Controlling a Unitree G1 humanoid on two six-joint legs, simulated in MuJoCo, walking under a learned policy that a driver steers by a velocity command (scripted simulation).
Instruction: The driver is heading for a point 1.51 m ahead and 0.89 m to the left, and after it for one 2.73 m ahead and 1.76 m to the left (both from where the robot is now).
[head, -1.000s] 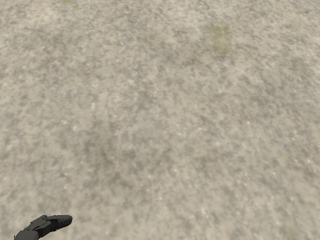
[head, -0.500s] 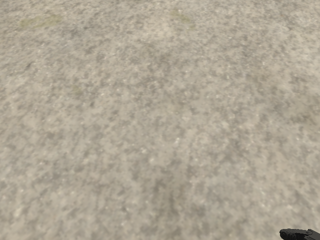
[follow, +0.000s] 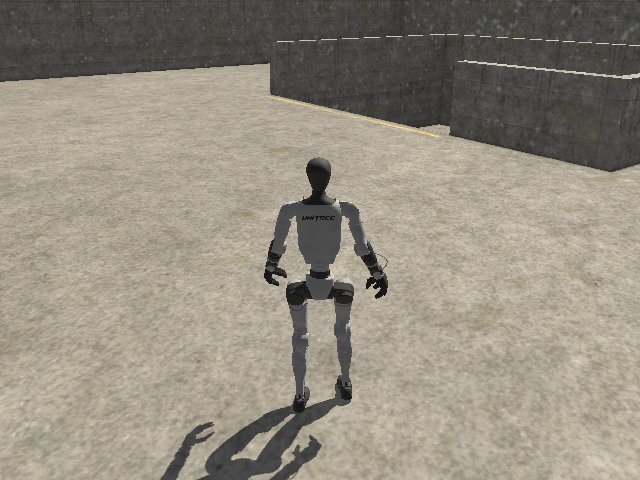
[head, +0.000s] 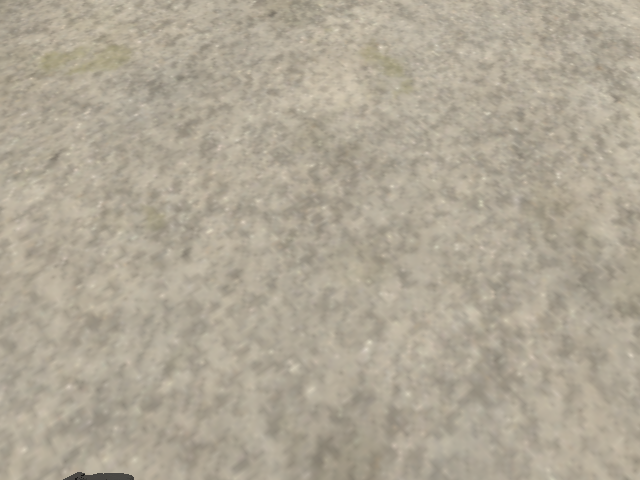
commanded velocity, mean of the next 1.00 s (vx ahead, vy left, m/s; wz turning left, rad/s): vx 0.02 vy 0.00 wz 0.58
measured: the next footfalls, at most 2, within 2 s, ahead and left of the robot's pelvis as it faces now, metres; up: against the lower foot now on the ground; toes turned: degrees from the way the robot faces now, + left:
right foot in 0.04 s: +0.12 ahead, -0.13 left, +0.00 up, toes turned +5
left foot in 0.44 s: +0.04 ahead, +0.14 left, +0.00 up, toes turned +18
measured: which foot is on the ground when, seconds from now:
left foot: down 0.00-0.04, up 0.06-0.42, down 0.44-0.92, up 0.94-1.00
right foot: up 0.00-0.02, down 0.04-0.44, up 0.46-0.90, down 0.92-1.00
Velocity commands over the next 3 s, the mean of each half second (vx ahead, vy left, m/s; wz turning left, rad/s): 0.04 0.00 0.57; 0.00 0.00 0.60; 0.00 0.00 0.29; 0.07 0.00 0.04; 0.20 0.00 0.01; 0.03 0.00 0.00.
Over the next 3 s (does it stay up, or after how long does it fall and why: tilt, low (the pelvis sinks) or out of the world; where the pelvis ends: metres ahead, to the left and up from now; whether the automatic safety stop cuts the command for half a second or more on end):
stays up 0.18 0.17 0.00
